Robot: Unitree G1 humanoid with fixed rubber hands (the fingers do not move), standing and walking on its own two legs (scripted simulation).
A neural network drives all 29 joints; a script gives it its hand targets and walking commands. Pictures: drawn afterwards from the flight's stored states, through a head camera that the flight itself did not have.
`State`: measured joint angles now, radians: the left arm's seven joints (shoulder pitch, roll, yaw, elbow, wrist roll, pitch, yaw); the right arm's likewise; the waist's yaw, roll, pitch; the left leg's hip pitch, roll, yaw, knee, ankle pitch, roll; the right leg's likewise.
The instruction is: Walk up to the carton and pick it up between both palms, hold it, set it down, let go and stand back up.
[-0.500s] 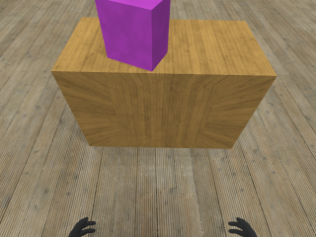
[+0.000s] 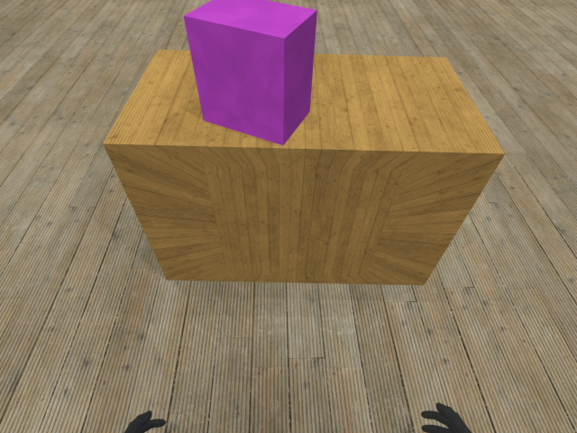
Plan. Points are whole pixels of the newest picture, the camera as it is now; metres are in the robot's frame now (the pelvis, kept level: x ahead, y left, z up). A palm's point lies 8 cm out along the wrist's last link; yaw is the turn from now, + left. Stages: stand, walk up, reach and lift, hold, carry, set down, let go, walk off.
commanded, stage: stand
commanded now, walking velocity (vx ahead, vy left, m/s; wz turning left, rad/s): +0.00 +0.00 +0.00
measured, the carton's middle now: (255, 70) +0.91 +0.10 +0.04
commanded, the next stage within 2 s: walk up in 1.70 s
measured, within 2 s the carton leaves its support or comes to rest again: neither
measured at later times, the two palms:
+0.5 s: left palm out of the picture +0.10 +0.24 -0.11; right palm out of the picture +0.10 -0.23 -0.10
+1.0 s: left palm out of the picture +0.07 +0.25 -0.11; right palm out of the picture +0.08 -0.23 -0.10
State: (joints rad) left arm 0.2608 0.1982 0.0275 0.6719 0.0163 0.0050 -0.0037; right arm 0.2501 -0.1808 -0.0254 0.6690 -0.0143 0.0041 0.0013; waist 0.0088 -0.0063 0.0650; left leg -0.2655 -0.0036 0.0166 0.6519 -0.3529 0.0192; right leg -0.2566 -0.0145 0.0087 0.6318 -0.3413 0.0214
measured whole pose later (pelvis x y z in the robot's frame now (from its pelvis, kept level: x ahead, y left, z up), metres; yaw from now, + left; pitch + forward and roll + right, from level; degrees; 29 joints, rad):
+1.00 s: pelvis -0.01 +0.01 +0.01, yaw +0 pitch -3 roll +0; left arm 0.29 0.21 0.02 0.75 0.01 0.01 0.01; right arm 0.28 -0.19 -0.02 0.71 0.00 0.00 0.00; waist 0.00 -0.01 0.07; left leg -0.22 -0.02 0.03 0.57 -0.30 0.04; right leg -0.21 -0.03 0.02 0.56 -0.29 0.04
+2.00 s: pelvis -0.01 +0.00 +0.01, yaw -1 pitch -2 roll +0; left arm 0.38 0.21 0.03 0.84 0.04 -0.01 0.00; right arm 0.36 -0.20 -0.04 0.83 -0.04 -0.01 0.01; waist -0.01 0.00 0.02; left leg -0.23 -0.01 0.04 0.59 -0.41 0.05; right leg -0.25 -0.02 0.03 0.63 -0.45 -0.02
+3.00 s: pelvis +0.28 +0.07 -0.02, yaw -7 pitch -6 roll +0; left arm 0.39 0.22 0.07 0.64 0.05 -0.05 -0.01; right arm 0.39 -0.28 -0.05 0.84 -0.04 0.03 0.03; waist -0.04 0.07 0.10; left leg -0.26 0.07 0.17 0.91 -0.56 0.04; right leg -0.39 -0.04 -0.06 0.80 -0.29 -0.03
